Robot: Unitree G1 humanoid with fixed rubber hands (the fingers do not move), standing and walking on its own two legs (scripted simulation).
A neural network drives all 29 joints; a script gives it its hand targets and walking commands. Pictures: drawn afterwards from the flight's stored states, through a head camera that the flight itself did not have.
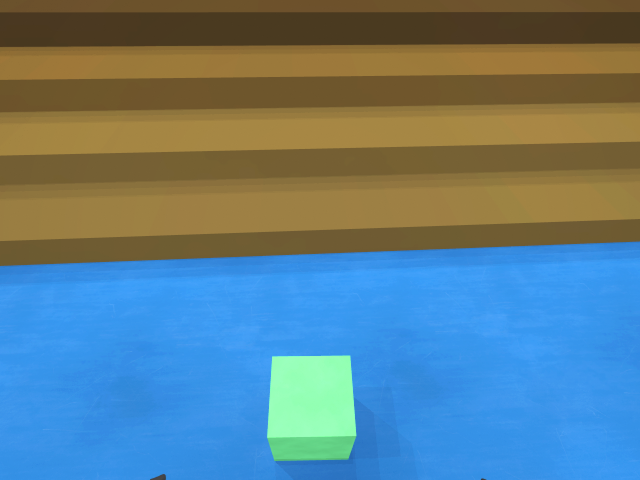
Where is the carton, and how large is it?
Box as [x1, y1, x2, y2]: [267, 356, 355, 460]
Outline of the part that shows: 272,356 267,438 274,460 347,459 355,437 349,356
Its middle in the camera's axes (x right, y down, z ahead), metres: -0.02 +0.46 +1.07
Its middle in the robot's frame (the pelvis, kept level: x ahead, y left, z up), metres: +0.40 +0.02 -0.64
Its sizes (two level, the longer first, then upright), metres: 0.210 0.200 0.250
